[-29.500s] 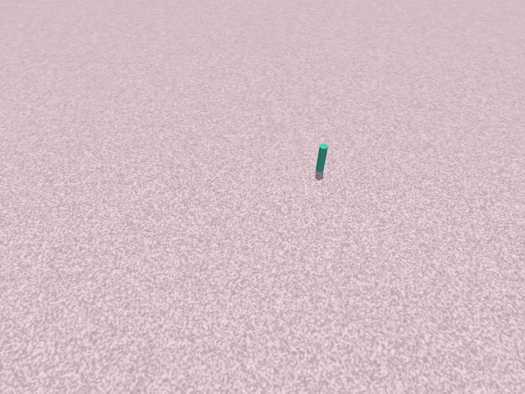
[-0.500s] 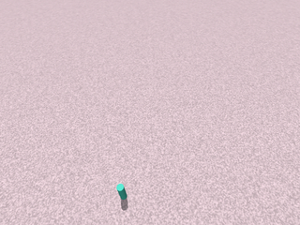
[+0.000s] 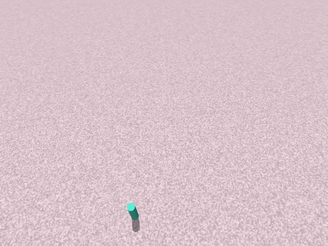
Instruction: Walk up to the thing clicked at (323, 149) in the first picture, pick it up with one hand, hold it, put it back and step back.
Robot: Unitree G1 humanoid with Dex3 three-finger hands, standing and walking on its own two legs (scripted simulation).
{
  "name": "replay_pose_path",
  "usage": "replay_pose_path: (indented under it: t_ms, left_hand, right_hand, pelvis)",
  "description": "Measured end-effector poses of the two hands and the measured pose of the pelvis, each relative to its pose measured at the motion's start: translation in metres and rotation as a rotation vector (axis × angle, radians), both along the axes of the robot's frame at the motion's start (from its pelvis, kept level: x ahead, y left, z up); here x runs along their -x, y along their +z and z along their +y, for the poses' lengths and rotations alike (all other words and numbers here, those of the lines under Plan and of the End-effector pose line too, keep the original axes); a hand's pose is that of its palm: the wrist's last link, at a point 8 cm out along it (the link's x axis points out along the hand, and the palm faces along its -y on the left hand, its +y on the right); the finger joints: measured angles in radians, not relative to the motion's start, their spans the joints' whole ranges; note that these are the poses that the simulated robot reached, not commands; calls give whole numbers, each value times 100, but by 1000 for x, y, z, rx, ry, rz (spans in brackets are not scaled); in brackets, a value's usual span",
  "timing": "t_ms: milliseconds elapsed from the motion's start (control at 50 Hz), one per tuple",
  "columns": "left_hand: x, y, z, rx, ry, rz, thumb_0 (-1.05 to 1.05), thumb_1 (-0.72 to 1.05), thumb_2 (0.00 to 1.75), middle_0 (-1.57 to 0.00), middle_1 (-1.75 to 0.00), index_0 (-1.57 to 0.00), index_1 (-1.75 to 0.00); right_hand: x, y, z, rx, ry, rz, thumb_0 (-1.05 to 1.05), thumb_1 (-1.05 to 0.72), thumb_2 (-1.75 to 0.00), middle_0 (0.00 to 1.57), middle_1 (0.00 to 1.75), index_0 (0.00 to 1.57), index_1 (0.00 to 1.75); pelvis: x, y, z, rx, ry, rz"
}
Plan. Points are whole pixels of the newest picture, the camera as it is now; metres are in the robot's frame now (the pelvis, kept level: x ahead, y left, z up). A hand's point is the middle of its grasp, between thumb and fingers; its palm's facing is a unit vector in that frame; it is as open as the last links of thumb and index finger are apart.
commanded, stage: stand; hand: left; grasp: from the side
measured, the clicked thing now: (133, 211) +0.41 +0.22 -0.70
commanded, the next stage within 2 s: step back in 0.52 s
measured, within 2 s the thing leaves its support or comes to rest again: neither
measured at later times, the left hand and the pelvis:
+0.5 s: hand out of the picture +0.07 +0.25 -0.16, palm faces -0.02 -0.94 -0.34, open 7.3 cm; pelvis +0.00 +0.00 +0.00, yaw +0 degrees
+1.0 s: hand out of the picture +0.04 +0.28 -0.18, palm faces -0.03 -0.92 -0.40, open 7.3 cm; pelvis -0.08 +0.01 -0.03, yaw -1 degrees
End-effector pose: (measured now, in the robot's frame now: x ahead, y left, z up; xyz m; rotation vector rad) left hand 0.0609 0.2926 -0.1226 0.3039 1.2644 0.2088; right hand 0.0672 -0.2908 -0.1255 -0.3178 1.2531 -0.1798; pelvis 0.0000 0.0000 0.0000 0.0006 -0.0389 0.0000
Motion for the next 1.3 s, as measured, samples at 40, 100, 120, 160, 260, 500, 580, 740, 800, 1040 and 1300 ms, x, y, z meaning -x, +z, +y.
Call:
replay_pose_path:
  t_ms: [40,100,120,160,260,500,580,740,800,1040,1300]
  left_hand:
    - [-2,0,0,0,-1,-5,0,91,90,-20,-30,-21,-30]
    - [-5,1,0,1,-2,-11,0,91,90,-20,-30,-21,-30]
    - [-6,1,0,2,-3,-13,0,91,90,-20,-30,-21,-30]
    - [-7,1,-1,2,-5,-16,0,91,90,-20,-30,-21,-30]
    - [-8,1,-1,3,-6,-18,0,91,90,-20,-30,-21,-30]
    - [-5,1,-1,3,-7,-8,0,91,90,-20,-30,-21,-30]
    - [-4,-1,3,0,10,-16,0,91,90,-20,-30,-21,-30]
    - [-4,-8,24,-42,-14,-53,0,91,90,-20,-30,-21,-30]
    - [-5,-14,34,-50,-31,-79,0,91,90,-20,-30,-21,-30]
    - [47,-15,23,-63,-59,-51,0,91,90,-20,-30,-21,-30]
    - [131,6,-2,-81,-30,-22,1,90,90,-21,-30,-21,-30]
  right_hand:
    - [-2,1,-1,2,1,-5,0,-91,-90,20,30,20,30]
    - [-5,1,-1,4,1,-10,0,-91,-90,20,30,20,30]
    - [-6,2,-2,4,1,-12,0,-91,-90,20,30,20,30]
    - [-6,2,-2,5,1,-14,0,-91,-90,20,30,20,30]
    - [-7,3,-3,5,-1,-16,0,-91,-90,20,30,20,30]
    - [-1,2,-3,2,-7,-3,0,-91,-90,20,30,20,30]
    - [0,1,-6,0,-19,0,0,-91,-90,20,30,20,30]
    - [8,-4,-17,44,-22,-20,0,-91,-90,20,30,20,30]
    - [17,-6,-17,64,-16,-28,0,-91,-90,20,30,20,30]
    - [64,-12,-19,60,9,-65,0,-91,-90,20,30,20,30]
    - [123,-20,-31,32,-5,-22,0,-91,-90,20,30,20,30]
  pelvis:
    - [-1,0,0,0,0,0]
    - [-2,0,0,0,0,-1]
    - [-2,0,0,0,0,-1]
    - [-2,0,0,0,-1,0]
    - [-3,0,-1,1,-2,0]
    - [-3,1,-1,0,-3,1]
    - [3,-2,-1,3,-2,9]
    - [31,-17,6,12,3,15]
    - [42,-26,13,8,4,9]
    - [87,-30,1,0,-41,26]
    - [138,-19,-11,-23,-34,30]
